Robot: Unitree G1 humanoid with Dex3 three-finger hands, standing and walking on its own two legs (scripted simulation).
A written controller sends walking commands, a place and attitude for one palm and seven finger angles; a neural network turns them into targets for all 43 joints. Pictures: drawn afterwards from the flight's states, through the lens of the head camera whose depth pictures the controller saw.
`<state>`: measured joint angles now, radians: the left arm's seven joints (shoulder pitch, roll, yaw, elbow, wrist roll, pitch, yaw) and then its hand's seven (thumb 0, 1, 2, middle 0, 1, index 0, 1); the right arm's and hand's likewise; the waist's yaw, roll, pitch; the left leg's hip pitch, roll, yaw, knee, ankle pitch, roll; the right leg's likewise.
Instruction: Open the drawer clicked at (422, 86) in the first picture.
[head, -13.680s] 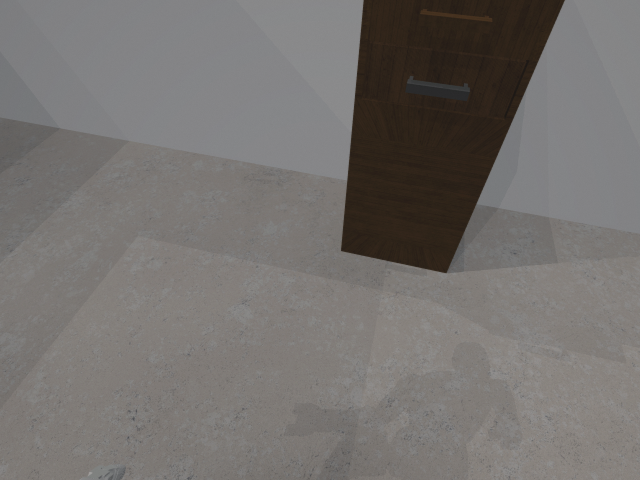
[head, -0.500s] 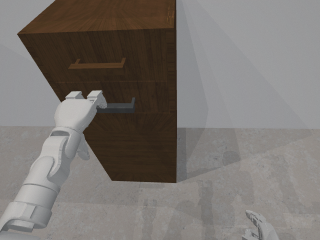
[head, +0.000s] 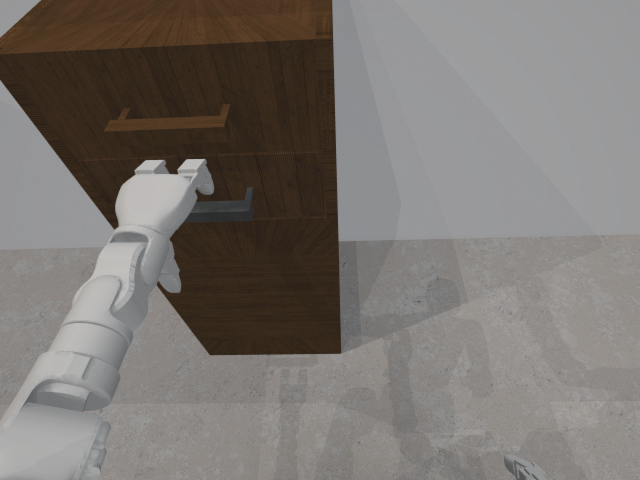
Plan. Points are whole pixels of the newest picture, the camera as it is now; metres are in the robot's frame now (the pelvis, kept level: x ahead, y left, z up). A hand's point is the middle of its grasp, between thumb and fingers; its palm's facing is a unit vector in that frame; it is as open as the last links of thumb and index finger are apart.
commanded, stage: move the hooked fingers above the handle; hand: left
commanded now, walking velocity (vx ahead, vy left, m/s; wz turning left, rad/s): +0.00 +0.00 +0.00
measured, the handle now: (206, 202) +0.52 +0.24 +0.00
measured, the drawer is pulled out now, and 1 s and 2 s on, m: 0.00 0.00 0.00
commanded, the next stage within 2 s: lower the fingers behind the handle in 1.32 s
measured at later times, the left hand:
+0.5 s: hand (201, 201) +0.47 +0.22 +0.06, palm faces -0.01 +0.01 -1.00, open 13.8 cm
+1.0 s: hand (197, 199) +0.47 +0.22 +0.06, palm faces +0.00 +0.00 -1.00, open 13.8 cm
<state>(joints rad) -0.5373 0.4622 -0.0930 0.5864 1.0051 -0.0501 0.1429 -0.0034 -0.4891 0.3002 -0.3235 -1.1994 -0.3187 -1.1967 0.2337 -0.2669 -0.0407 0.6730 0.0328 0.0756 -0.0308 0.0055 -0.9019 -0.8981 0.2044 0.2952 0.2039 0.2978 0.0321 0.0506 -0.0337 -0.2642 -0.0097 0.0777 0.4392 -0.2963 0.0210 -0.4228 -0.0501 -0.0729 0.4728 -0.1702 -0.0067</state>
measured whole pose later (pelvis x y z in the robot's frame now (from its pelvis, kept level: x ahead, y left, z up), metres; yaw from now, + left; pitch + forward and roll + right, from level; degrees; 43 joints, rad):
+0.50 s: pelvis +0.01 +0.00 -0.01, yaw +0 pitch +12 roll +1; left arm -0.75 0.45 -0.07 0.88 1.07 -0.04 0.23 0.00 -0.49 0.30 -0.32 -1.20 -0.32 -1.20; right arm 0.27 -0.26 -0.04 0.69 0.02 0.10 -0.01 0.00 -0.90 -0.90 0.21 0.30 0.20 0.30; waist -0.03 0.05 -0.07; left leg -0.38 0.00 0.08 0.51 -0.34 0.02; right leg -0.54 -0.04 -0.07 0.53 -0.21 -0.01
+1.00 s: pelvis +0.01 +0.00 -0.01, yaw -1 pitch +13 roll +1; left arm -0.75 0.48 -0.02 0.92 1.07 -0.07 0.25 0.00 -0.49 0.30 -0.32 -1.20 -0.32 -1.20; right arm 0.30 -0.27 -0.06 0.69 0.01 0.10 -0.02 0.00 -0.90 -0.90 0.20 0.30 0.20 0.30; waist -0.04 0.05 -0.08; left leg -0.40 0.01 0.09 0.52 -0.34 0.02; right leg -0.56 -0.03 -0.06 0.54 -0.20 -0.01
